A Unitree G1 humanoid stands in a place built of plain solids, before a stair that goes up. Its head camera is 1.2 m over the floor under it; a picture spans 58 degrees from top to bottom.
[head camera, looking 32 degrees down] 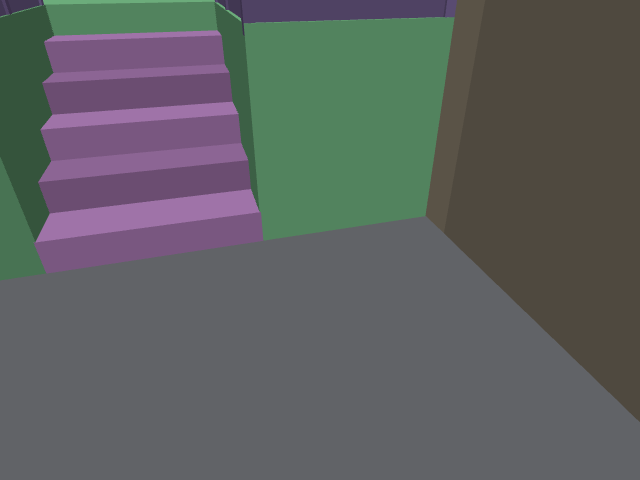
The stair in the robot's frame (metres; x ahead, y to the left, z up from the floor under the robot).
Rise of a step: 0.17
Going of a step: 0.28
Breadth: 1.02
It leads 16 degrees to the left of straight ahead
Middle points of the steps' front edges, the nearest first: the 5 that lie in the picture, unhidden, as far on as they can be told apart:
1.77 0.78 0.17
2.04 0.86 0.34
2.31 0.94 0.51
2.57 1.02 0.68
2.84 1.10 0.85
